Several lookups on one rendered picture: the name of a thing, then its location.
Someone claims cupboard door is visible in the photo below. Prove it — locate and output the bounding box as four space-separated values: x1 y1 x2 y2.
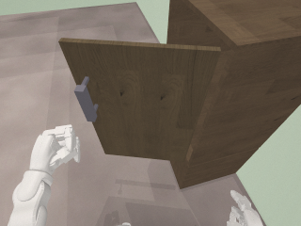
58 38 221 162

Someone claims left robot hand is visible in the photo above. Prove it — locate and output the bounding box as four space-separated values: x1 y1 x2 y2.
29 124 81 175

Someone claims robot left forearm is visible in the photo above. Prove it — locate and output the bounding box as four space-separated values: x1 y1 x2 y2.
8 169 54 226

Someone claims handle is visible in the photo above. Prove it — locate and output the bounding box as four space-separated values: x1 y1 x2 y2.
74 76 99 122

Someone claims right robot hand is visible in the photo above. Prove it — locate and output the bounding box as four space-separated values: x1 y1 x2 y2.
227 190 263 226

